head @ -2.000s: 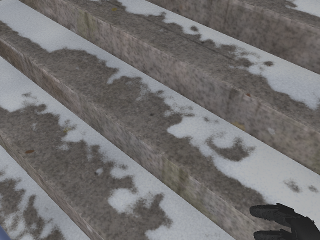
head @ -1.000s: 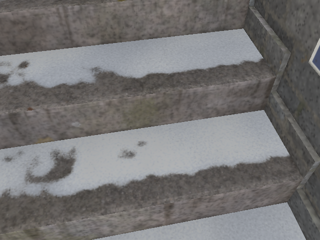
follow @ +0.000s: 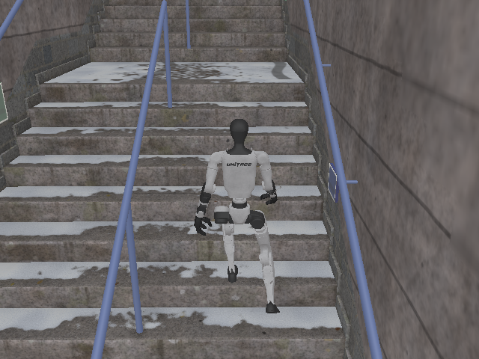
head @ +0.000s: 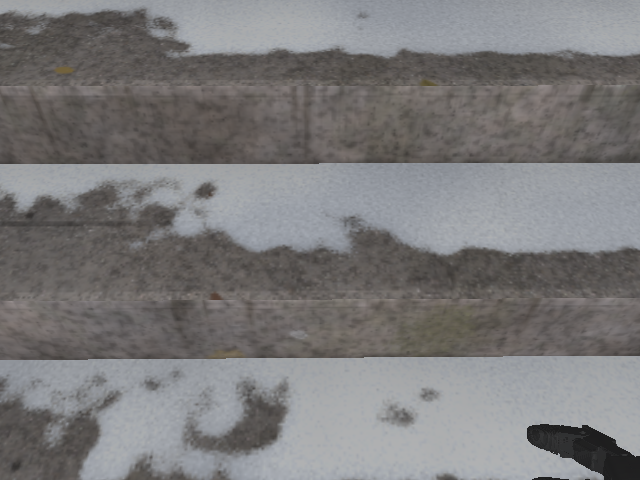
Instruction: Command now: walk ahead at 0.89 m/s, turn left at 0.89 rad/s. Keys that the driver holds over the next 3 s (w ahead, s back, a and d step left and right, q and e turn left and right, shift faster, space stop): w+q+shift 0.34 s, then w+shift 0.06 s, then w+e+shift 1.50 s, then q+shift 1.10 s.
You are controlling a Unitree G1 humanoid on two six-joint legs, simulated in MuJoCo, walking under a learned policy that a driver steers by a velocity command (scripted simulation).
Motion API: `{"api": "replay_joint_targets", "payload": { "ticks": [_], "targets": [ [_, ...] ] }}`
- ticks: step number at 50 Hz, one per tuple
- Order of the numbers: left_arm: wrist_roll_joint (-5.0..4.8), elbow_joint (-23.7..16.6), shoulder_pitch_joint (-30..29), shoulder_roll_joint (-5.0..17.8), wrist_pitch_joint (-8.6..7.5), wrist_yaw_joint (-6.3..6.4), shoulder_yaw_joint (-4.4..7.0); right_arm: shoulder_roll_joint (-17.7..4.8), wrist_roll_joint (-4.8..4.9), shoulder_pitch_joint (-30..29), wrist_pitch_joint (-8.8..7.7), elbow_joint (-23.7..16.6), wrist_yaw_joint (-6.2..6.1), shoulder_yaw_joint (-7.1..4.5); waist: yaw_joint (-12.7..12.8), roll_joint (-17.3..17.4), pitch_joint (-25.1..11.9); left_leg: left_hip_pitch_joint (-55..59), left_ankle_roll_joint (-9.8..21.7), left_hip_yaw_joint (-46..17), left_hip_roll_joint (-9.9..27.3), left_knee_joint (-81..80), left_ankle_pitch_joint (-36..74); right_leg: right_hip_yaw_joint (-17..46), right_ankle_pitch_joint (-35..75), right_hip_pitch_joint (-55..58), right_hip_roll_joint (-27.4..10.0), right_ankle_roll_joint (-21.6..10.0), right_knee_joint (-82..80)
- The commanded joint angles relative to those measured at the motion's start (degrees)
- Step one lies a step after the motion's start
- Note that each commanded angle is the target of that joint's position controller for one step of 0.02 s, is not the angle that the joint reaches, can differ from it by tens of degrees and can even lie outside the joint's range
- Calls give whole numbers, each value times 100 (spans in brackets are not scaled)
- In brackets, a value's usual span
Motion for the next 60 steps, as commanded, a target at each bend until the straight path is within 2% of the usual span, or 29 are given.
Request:
{"api": "replay_joint_targets", "payload": {
  "ticks": [1, 6, 13, 16, 19, 20, 21, 22, 25, 27, 30, 35, 36, 37, 38, 40, 41, 43, 44, 45, 47, 48, 49, 51, 52, 54, 56, 57, 60],
  "targets": [
    [483, -2015, -1224, -87, -357, -291, -21, -1396, 90, 558, -23, 153, -121, -503, -94, 1357, -546, 3389, -223, -6321, 769, -6834, -3028, 1223, 500, -4431, 1377, -215, 5829],
    [448, -2222, -1462, -674, -25, 160, -457, -533, -139, 1305, -624, 1223, 51, -268, 421, 229, 655, 2146, -297, -3760, 349, -5722, 255, 930, 457, -5754, 1007, -393, 6729],
    [484, -3472, -4759, -1568, -89, 312, -995, -380, -90, 3279, -782, 2086, -26, -148, -649, -345, 903, 3051, -27, -3666, 211, -6930, 3087, -161, -1742, -7119, 1409, -529, 6395],
    [226, -3188, -3885, -1138, 24, 304, -885, -302, 27, 2692, -614, 1692, -303, -146, -115, -77, -237, 2850, -76, -2654, 374, -7192, 9012, -1067, -1105, -3210, 1854, -469, 3074],
    [-204, -2355, -883, 174, 200, 496, -154, -1877, 17, 1436, -1107, 1091, -289, -764, 1655, 772, -2363, 3648, -352, -3217, 1065, -4016, 13339, 178, -1943, 148, 1892, -840, 900],
    [-187, -1857, 217, 621, 151, 559, 107, -1834, 33, 787, -1341, 994, -91, -844, 2235, 112, -2337, 3220, -661, -2677, 508, -2041, 12235, 356, -1845, 1199, 1834, -1065, -504],
    [-140, -1169, 562, 772, 120, 496, 252, -669, -18, 417, -1470, 898, 124, -578, 2025, -1668, -2137, 1265, -815, -2095, -790, 1099, 3328, 2481, -1138, 2166, 726, -1843, -1540],
    [43, -1111, -203, 516, 85, 526, 247, -247, -78, 1085, -1440, 470, 248, -419, 962, -1871, -2048, -20, -786, -2139, -692, 3153, 2133, 5367, -1580, 1558, -422, -2684, -2764],
    [-108, -484, -878, -1057, -281, 496, -69, 687, -612, 338, -980, -81, 158, 131, 21, 1029, 138, -1083, -120, -2438, -159, 4477, 2288, 4619, -2452, -630, -35, -1871, -3255],
    [52, 182, -297, -956, -396, 444, -81, 1081, -486, 207, -738, -336, -32, 366, -206, 975, 693, -1854, -119, -2295, 116, 4840, 1364, 3053, -664, -1209, 154, -1391, -3319],
    [-73, 419, -575, -587, -531, 285, -156, 698, -308, -794, -739, -947, -136, 435, -351, 970, 1512, -1322, -536, -728, 738, 1984, 551, 1322, 2023, -2616, 800, -1051, -4079],
    [-238, 356, 100, 535, -319, 435, 266, 1138, -226, -1890, -841, -1881, 60, 791, 189, -52, -373, 1946, -14, -566, 1167, -1253, 1227, 1099, 2248, -2181, 751, -1224, -5725],
    [-298, -657, -937, 1288, -211, -212, 404, -439, 316, 1233, -561, -329, -359, -72, -1112, 179, -1654, 5629, -787, -519, 353, -3308, 809, 352, 3371, -2310, 1523, -1432, -3645],
    [-321, -222, 327, 1289, -385, 202, 469, -88, -8, 1671, -242, -396, 91, -32, -867, -78, -2588, 6139, 131, 624, -57, -828, 753, 1461, 8768, -2125, 287, -962, -2705],
    [-279, -541, -247, 1485, -316, 264, 616, -421, 30, 1845, -199, -444, 90, -236, -1180, -112, -2336, 5731, 304, -608, 526, -1987, 443, 1377, 8809, -2371, 562, -531, -1197],
    [147, -1119, -603, 864, -110, 235, 609, -779, -80, 799, -193, -640, 170, -277, -891, 2346, -2211, 4981, 1042, -3671, 2342, -4432, -1777, 461, -794, -3578, 2032, -63, 3927],
    [233, -1519, -648, 299, -124, 143, 474, -478, -57, 565, -263, -539, -140, -297, -582, -349, -2503, 4793, -196, -5143, 3340, -5720, -968, 1386, 231, -3617, 1458, -255, 5311],
    [228, -1653, -112, -726, 193, 97, 194, -499, -317, 476, -414, 406, -497, -316, 453, -891, -666, 3459, -614, -4004, 3069, -5453, 690, 1122, 1033, -4094, 1157, -169, 5979],
    [-524, -1351, -540, -310, -297, -156, -92, 191, -224, 636, -942, 490, 115, 303, 37, 972, 742, 2496, -61, -2269, 3160, -5077, 7518, 1742, -302, -4615, 1544, 23, 5322],
    [-341, -1634, -498, 113, -500, -272, -38, 288, -124, 321, -1138, 656, 52, 191, 350, 661, -513, 3654, 620, -1596, 3346, -5041, 8138, 1320, -2291, -4488, 1221, 336, 4636],
    [-198, -1697, -236, -84, -336, -272, -151, -290, -317, -1103, -1086, 572, -141, -141, 841, 595, -732, 3358, 591, -456, 2544, -5445, 6519, 905, -2599, -4121, 1271, 389, 3743],
    [1, -1350, -180, 189, 179, -19, 170, -626, -106, 173, -931, 927, -45, -202, 881, 678, -923, 3502, -81, -687, 2156, -6323, -70, 595, -1236, -3983, 1330, -68, 3191],
    [140, -1368, -424, 508, 375, 27, 248, -682, 14, 279, -912, 988, 75, -199, 691, 833, -542, 3309, -176, -699, 2210, -6995, -1034, 374, -830, -4220, 1421, -258, 3437],
    [44, -1308, -836, 131, 566, 193, 211, -560, -53, 484, -983, 1122, 211, -195, 530, 686, 33, 3679, -113, -695, 2425, -6812, -871, 296, -637, -5715, 1486, -416, 5459],
    [-357, -1536, -929, 114, 185, -277, -182, -336, -747, -154, -1059, 846, -71, -95, 431, -528, 300, 3832, 215, -262, 2589, -5902, 7563, 822, -1002, -5745, 2010, -497, 6273],
    [-458, -1791, -996, -196, -160, -397, -454, -943, -771, 74, -986, 1226, -524, -133, 516, -25, -135, 5153, 373, -9, 2932, -6598, 8281, 847, -2647, -6492, 2068, -148, 6398],
    [-229, -1544, -955, -219, 16, -640, -561, -714, -1000, 1528, -639, 2045, -116, 98, 276, 585, -556, 5956, 535, 481, 2546, -6384, 2810, 1258, -934, -7837, 1775, -1042, 7946],
    [-171, -1772, -1719, 79, 495, 33, -48, -1101, -155, 1735, -738, 1628, 102, -192, 336, 91, -136, 6636, -460, 553, 2470, -6488, 1242, 198, -1662, -7959, 1857, -824, 7314],
    [-9, -2462, -3052, 234, 822, 294, -92, -978, -294, 2125, -966, 1945, 88, -110, 68, 427, 972, 5464, -658, 849, 2486, -7439, 56, -108, -1357, -7884, 1571, -901, 6529]
  ]
}}
Next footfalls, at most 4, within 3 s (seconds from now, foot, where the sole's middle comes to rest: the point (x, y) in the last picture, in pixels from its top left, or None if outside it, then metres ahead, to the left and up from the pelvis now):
0.40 right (299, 422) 0.49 0.06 -0.45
0.72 left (45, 259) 0.69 0.47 -0.28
1.40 right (163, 42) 1.07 0.31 -0.11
1.82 left None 1.44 0.36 0.06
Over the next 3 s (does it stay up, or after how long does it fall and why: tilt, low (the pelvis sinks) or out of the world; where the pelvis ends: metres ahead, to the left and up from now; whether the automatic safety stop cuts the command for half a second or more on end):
stays up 1.65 0.05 0.99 its command is cut before an obstacle after 0.5 s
